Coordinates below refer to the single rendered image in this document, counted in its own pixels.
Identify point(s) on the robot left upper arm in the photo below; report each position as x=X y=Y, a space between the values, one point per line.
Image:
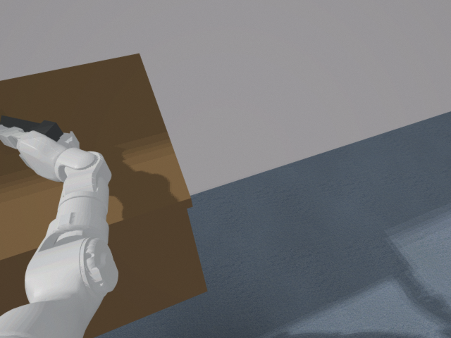
x=65 y=285

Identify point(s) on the robot left forearm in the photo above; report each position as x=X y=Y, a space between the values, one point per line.
x=84 y=201

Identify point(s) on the tap lever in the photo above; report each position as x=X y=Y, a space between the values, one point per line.
x=48 y=128

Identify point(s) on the left robot hand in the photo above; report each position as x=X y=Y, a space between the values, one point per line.
x=38 y=151

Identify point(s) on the counter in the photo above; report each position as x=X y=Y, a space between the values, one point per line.
x=111 y=109

